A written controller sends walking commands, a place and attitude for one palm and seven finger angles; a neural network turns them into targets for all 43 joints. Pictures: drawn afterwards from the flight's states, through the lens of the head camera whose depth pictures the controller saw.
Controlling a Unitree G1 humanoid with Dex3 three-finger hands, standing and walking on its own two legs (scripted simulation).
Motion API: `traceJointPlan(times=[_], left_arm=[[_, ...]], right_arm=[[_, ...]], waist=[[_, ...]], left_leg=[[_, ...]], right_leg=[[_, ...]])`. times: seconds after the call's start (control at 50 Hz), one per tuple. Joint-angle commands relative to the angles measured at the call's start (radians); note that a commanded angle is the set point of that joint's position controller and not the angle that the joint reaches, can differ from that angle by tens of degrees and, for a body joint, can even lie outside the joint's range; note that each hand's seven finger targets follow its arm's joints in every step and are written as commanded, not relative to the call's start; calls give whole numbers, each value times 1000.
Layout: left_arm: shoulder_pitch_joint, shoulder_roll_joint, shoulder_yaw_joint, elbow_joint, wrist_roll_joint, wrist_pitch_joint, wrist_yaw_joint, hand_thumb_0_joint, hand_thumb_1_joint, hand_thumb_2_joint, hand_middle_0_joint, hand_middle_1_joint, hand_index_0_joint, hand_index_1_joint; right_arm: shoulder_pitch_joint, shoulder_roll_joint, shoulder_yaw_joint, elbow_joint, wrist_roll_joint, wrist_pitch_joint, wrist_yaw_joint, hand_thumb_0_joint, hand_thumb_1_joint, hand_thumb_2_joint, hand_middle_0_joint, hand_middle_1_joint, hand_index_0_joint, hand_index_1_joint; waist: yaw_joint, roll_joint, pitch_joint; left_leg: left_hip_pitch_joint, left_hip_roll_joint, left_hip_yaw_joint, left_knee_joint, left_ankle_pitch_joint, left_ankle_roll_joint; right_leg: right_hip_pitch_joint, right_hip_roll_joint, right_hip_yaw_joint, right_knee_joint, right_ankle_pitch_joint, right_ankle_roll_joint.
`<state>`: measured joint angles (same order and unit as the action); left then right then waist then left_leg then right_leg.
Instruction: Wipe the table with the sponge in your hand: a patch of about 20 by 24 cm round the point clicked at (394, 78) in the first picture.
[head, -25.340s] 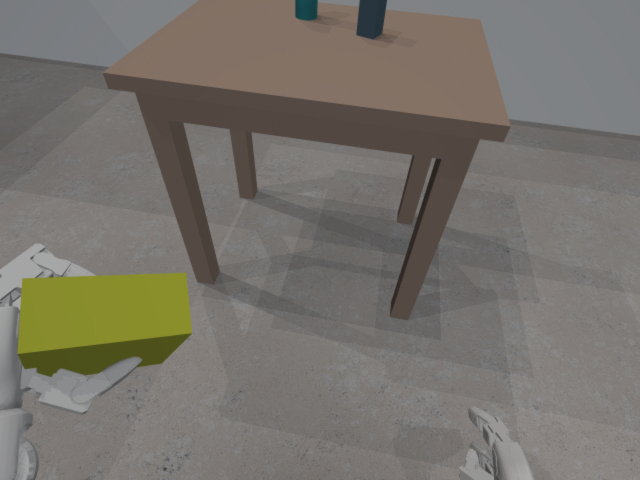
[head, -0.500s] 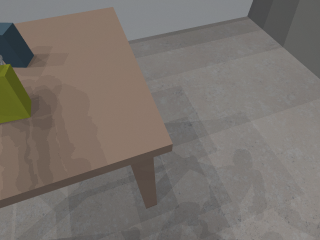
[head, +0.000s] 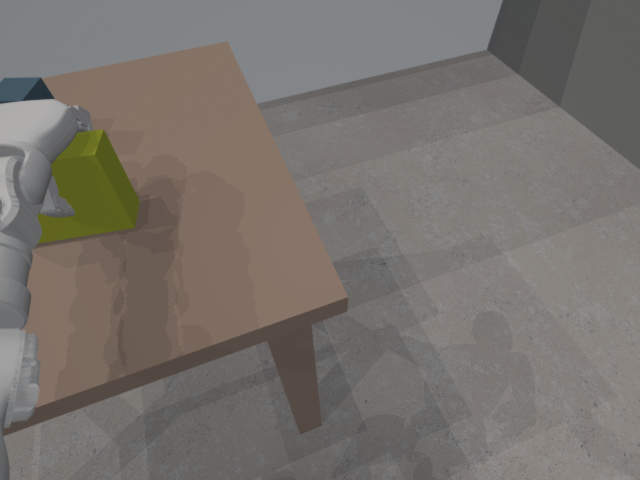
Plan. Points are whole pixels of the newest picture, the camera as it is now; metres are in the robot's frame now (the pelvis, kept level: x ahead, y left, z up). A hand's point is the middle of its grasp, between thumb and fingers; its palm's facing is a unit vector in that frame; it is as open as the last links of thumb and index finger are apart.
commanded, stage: slide across to the middle lane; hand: left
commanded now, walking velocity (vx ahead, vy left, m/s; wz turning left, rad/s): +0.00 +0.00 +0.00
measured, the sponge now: (69, 200) +0.42 +0.35 +0.11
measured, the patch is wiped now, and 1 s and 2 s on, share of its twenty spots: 0.25 0.60 0.85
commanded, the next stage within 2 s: wipe back along the middle lane in 0.04 s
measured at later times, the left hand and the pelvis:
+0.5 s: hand (72, 185) +0.41 +0.31 +0.15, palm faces -0.05 +0.04 -1.00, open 10.0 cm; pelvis +0.00 -0.02 +0.00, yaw +0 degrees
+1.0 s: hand (71, 213) +0.36 +0.30 +0.15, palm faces +0.03 +0.04 -1.00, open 10.0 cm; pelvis +0.01 -0.02 +0.00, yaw -1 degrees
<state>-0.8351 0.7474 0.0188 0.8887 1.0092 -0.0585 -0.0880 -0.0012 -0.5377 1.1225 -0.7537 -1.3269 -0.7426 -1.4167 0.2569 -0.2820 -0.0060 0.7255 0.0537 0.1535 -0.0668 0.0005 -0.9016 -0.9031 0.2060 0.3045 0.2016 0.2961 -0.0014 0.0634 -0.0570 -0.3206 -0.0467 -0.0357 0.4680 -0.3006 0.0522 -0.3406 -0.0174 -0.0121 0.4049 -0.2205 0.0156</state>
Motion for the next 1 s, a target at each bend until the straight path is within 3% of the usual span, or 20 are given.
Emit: traceJointPlan(times=[0.0, 0.06, 0.1, 0.12, 0.2, 0.22, 0.28, 0.46, 0.52, 0.54, 0.56, 0.62, 0.72, 0.74, 0.8, 0.82, 0.88, 0.9, 0.94, 0.98], left_arm=[[-396, 253, 49, -148, 4, 61, 61, 0, 100, 1300, -1200, -1600, -1200, -1600], [-435, 248, 41, -230, 15, 87, 74, 0, 100, 1300, -1200, -1600, -1200, -1600], [-410, 193, 7, -199, 11, 108, 75, 0, 100, 1300, -1200, -1600, -1200, -1600], [-374, 201, 22, -176, 6, 120, 73, 0, 100, 1300, -1200, -1600, -1200, -1600], [-320, 198, 22, -204, -7, 142, 54, 0, 100, 1300, -1200, -1600, -1200, -1600], [-315, 165, -13, -202, -4, 152, 45, 0, 100, 1300, -1200, -1600, -1200, -1600], [-266, 188, 12, -206, -1, 167, 32, 0, 100, 1300, -1200, -1600, -1200, -1600], [-163, 160, -1, -300, -9, 196, 7, 0, 100, 1300, -1200, -1600, -1200, -1600], [-63, 137, 5, -344, -20, 210, 8, 0, 100, 1300, -1200, -1600, -1200, -1600], [-50, 174, 43, -372, -25, 213, 7, 0, 100, 1300, -1200, -1600, -1200, -1600], [-43, 137, 11, -395, -32, 217, 6, 0, 100, 1300, -1200, -1600, -1200, -1600], [25, 141, 28, -393, -48, 247, 1, 0, 100, 1300, -1200, -1600, -1200, -1600], [125, 128, 41, -470, -65, 283, -7, 0, 100, 1300, -1200, -1600, -1200, -1600], [132, 126, 44, -507, -69, 289, -11, 0, 100, 1300, -1200, -1600, -1200, -1600], [196, 56, 2, -552, -85, 316, -16, 0, 100, 1300, -1200, -1600, -1200, -1600], [218, 80, 26, -545, -88, 327, -16, 0, 100, 1300, -1200, -1600, -1200, -1600], [255, 64, 23, -586, -98, 349, -19, 0, 100, 1300, -1200, -1600, -1200, -1600], [252, 26, -10, -605, -98, 358, -24, 0, 100, 1300, -1200, -1600, -1200, -1600], [285, 53, 28, -642, -109, 371, -25, 0, 100, 1300, -1200, -1600, -1200, -1600], [325, 15, -2, -629, -112, 386, -26, 0, 100, 1300, -1200, -1600, -1200, -1600]], right_arm=[[24, -167, -43, -76, 2, -22, 0, 0, -900, -900, 200, 300, 200, 300], [14, -165, -48, -82, -2, -32, 5, 0, -900, -900, 200, 300, 200, 300], [14, -165, -50, -69, -2, -36, 5, 0, -900, -900, 200, 300, 200, 300], [10, -168, -49, -66, 0, -35, 5, 0, -900, -900, 200, 300, 200, 300], [-18, -170, -42, -76, 0, -42, -2, 0, -900, -900, 200, 300, 200, 300], [-28, -168, -38, -79, 3, -41, -3, 0, -900, -900, 200, 300, 200, 300], [-42, -171, -37, -82, 0, -42, -6, 0, -900, -900, 200, 300, 200, 300], [-90, -165, -25, -121, 0, -45, -7, 0, -900, -900, 200, 300, 200, 300], [-111, -161, -30, -137, -2, -51, -5, 0, -900, -900, 200, 300, 200, 300], [-118, -169, -31, -138, -2, -48, -5, 0, -900, -900, 200, 300, 200, 300], [-123, -159, -27, -147, -2, -52, -3, 0, -900, -900, 200, 300, 200, 300], [-140, -164, -25, -144, 0, -52, -4, 0, -900, -900, 200, 300, 200, 300], [-171, -161, -23, -160, -1, -59, 0, 0, -900, -900, 200, 300, 200, 300], [-185, -163, -21, -166, -1, -57, 1, 0, -900, -900, 200, 300, 200, 300], [-193, -153, -19, -178, 1, -65, 8, 0, -900, -900, 200, 300, 200, 300], [-197, -158, -18, -175, 2, -66, 7, 0, -900, -900, 200, 300, 200, 300], [-209, -155, -14, -181, 2, -71, 10, 0, -900, -900, 200, 300, 200, 300], [-218, -154, -11, -185, 2, -72, 10, 0, -900, -900, 200, 300, 200, 300], [-230, -157, -12, -192, 0, -73, 13, 0, -900, -900, 200, 300, 200, 300], [-232, -150, -6, -190, 2, -78, 13, 0, -900, -900, 200, 300, 200, 300]], waist=[[-1, 20, -324], [6, 75, -405], [-11, 15, -373], [-7, -6, -351], [4, -13, -344], [-3, -16, -314], [6, -32, -295], [20, -21, -248], [35, -32, -264], [44, -14, -284], [39, -20, -279], [40, -57, -235], [57, -70, -246], [64, -31, -257], [59, -71, -234], [62, -82, -220], [67, -83, -212], [62, -92, -211], [78, -72, -224], [72, -109, -195]], left_leg=[[128, 33, -1, -30, 661, -64], [193, 34, -2, -22, 726, -67], [180, 34, 4, -25, 691, -60], [163, 33, 7, -35, 652, -55], [152, 25, 18, -53, 588, -42], [138, 21, 20, -59, 563, -40], [129, 20, 27, -68, 516, -30], [103, 13, 36, -81, 453, -21], [117, 10, 44, -68, 480, -15], [114, 12, 42, -70, 497, -19], [116, 9, 44, -61, 511, -15], [95, 7, 54, -63, 468, -14], [106, 8, 51, -54, 509, -14], [114, 10, 49, -54, 541, -18], [121, 15, 46, -48, 543, -17], [113, 17, 47, -51, 526, -19], [114, 18, 43, -50, 529, -21], [117, 17, 45, -48, 533, -21], [124, 20, 45, -48, 544, -25], [112, 20, 46, -48, 526, -25]], right_leg=[[193, 58, -35, 21, 310, -75], [211, 57, -22, 23, 331, -76], [207, 57, -26, 15, 336, -72], [214, 57, -27, 11, 324, -72], [254, 53, -25, 7, 329, -73], [247, 52, -28, 4, 318, -72], [258, 50, -26, 1, 307, -73], [279, 44, -24, 5, 304, -76], [300, 43, -20, 10, 341, -73], [320, 41, -15, 14, 355, -76], [321, 40, -18, 22, 373, -72], [321, 39, -19, 21, 387, -67], [339, 38, -18, 35, 417, -64], [343, 35, -14, 35, 427, -67], [322, 38, -26, 40, 415, -60], [321, 39, -26, 40, 408, -60], [317, 38, -30, 44, 398, -60], [313, 39, -30, 44, 403, -59], [325, 37, -23, 45, 406, -62], [315, 38, -34, 50, 395, -57]])
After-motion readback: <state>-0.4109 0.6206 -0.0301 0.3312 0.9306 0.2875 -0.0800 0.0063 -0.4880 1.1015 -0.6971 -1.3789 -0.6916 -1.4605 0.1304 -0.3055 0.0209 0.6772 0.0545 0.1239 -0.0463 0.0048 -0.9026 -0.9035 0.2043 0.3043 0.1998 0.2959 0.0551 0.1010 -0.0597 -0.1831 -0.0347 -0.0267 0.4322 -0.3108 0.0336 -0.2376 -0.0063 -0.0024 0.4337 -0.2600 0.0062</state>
